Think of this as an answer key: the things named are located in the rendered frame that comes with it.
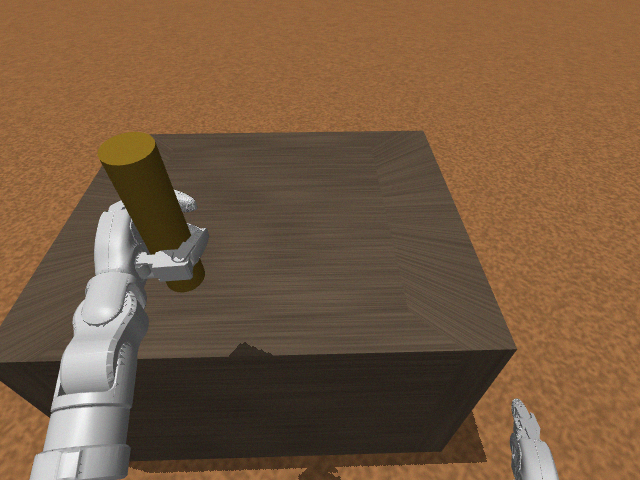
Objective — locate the can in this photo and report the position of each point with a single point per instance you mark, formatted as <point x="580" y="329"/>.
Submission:
<point x="135" y="168"/>

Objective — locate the right robot hand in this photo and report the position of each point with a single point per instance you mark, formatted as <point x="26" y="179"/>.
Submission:
<point x="531" y="457"/>

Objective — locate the left robot arm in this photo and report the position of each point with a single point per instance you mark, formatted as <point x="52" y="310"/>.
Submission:
<point x="87" y="431"/>

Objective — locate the left robot hand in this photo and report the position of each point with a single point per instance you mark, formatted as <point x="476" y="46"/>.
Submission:
<point x="120" y="248"/>

